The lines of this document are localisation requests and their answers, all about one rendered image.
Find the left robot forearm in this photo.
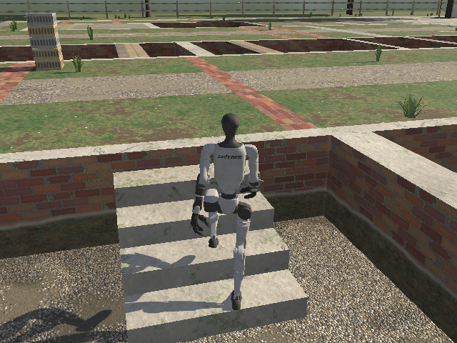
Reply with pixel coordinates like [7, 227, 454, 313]
[192, 174, 206, 214]

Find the robot right upper arm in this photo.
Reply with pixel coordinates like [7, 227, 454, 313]
[245, 144, 258, 183]

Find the right robot thigh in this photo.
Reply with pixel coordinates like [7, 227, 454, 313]
[233, 202, 252, 262]

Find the right robot hand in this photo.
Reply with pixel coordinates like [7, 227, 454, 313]
[240, 187, 256, 199]

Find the left robot hand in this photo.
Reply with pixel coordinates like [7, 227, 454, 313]
[191, 213, 209, 236]

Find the robot left upper arm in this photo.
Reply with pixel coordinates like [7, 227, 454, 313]
[199, 144, 215, 184]

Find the right robot forearm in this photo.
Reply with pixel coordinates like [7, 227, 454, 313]
[249, 174, 260, 192]

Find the robot thigh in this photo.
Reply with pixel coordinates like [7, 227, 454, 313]
[233, 202, 252, 262]
[204, 189, 219, 212]

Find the left robot thigh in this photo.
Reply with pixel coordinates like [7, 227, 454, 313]
[204, 189, 219, 212]

